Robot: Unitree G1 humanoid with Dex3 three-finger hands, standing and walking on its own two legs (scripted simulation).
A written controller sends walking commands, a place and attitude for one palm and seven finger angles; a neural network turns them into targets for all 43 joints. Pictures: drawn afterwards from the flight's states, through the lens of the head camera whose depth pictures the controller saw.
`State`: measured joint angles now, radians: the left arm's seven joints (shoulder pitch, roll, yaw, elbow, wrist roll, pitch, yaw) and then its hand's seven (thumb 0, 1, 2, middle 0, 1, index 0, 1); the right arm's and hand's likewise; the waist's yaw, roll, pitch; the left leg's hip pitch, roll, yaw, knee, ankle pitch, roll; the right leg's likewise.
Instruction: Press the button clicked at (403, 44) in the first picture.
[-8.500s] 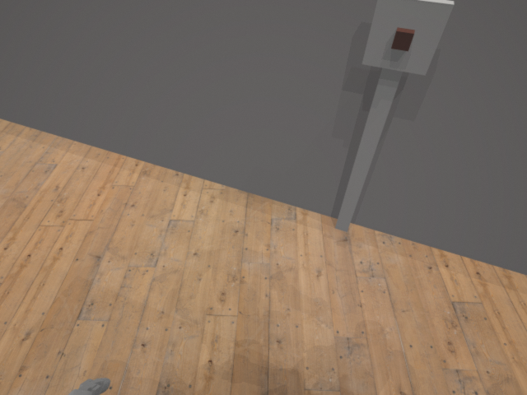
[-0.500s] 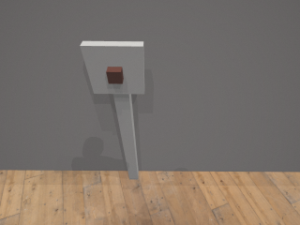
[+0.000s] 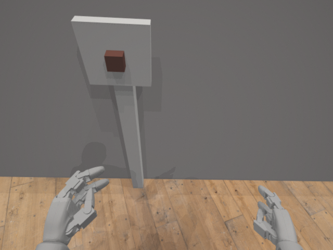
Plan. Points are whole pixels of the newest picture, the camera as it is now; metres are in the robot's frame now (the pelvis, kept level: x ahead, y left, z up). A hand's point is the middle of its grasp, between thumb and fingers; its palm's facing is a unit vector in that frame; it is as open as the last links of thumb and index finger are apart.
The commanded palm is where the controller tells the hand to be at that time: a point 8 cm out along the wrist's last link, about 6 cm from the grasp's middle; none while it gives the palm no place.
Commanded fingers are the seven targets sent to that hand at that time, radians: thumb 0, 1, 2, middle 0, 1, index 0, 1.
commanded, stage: raise the hand and make a fist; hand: left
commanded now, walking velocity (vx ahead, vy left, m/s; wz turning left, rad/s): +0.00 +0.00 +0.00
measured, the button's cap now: (115, 60) +0.53 +0.17 +0.18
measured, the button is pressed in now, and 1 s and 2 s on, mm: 0 0 0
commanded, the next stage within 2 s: aim a knuckle at the button in 1.64 s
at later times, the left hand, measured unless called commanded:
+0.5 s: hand (70, 202) +0.20 +0.20 +0.07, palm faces +0.10 -0.99 -0.04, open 3.1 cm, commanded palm +0.16 +0.25 +0.08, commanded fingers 0.00 0.90 0.90 -1.30 -1.50 -1.30 -1.50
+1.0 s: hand (46, 180) +0.22 +0.23 +0.13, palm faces +0.07 -1.00 -0.05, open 3.1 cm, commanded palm +0.19 +0.28 +0.15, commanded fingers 0.00 0.90 0.90 -1.30 -1.50 -1.30 -1.50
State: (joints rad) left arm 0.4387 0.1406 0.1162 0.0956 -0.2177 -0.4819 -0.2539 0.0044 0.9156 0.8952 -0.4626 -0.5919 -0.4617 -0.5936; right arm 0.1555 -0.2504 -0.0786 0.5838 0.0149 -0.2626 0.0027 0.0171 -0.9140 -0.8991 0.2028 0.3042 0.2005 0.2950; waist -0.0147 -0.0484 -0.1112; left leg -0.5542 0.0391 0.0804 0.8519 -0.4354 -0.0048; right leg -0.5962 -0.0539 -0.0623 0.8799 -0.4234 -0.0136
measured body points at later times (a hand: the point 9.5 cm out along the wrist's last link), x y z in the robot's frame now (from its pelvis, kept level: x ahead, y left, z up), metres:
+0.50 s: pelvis +0.00 -0.01 +0.00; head +0.02 -0.02 +0.45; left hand +0.19 +0.25 +0.08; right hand +0.14 -0.24 -0.09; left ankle -0.01 +0.12 -0.70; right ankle +0.01 -0.11 -0.70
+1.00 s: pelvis +0.01 +0.02 +0.02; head +0.00 +0.01 +0.47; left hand +0.21 +0.28 +0.14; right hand +0.22 -0.18 -0.03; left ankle -0.01 +0.12 -0.70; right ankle +0.01 -0.11 -0.70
